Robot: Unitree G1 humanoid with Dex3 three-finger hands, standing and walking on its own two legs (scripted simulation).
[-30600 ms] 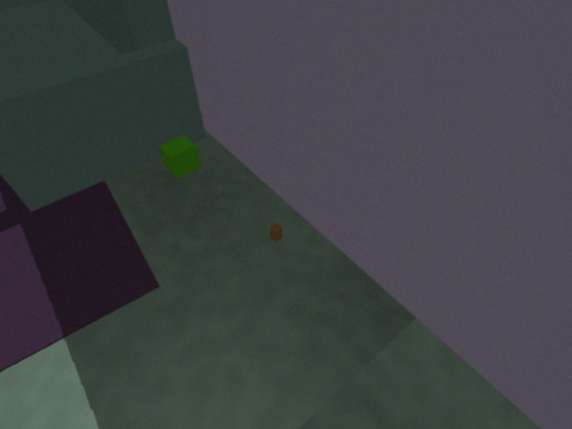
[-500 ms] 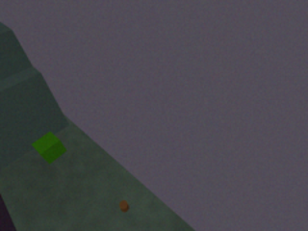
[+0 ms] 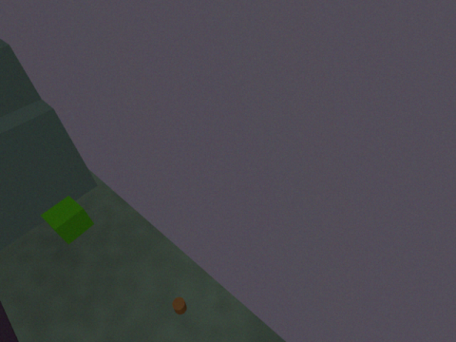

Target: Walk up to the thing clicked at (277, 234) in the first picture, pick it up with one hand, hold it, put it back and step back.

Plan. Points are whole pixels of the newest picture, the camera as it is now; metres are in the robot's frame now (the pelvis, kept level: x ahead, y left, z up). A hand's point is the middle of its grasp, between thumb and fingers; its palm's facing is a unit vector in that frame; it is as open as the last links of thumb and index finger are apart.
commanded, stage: stand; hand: left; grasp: from above
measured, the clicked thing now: (179, 305) +0.41 +0.23 -0.75
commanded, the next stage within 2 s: step back in 1.30 s
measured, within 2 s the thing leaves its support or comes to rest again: neither
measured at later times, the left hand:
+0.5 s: hand out of the picture +0.08 +0.24 -0.16, palm faces +0.02 -0.94 -0.34, open 7.4 cm
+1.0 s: hand out of the picture +0.08 +0.24 -0.16, palm faces +0.00 -0.94 -0.34, open 7.4 cm
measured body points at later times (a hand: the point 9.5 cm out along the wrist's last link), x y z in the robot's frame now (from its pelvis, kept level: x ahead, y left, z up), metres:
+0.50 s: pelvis +0.00 -0.01 +0.00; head +0.01 -0.01 +0.45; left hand +0.08 +0.29 -0.13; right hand +0.08 -0.29 -0.14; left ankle +0.01 +0.13 -0.75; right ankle -0.02 -0.13 -0.75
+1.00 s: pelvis +0.01 -0.01 +0.00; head +0.02 -0.01 +0.45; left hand +0.08 +0.29 -0.13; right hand +0.08 -0.30 -0.14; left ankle +0.01 +0.13 -0.75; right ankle -0.02 -0.13 -0.75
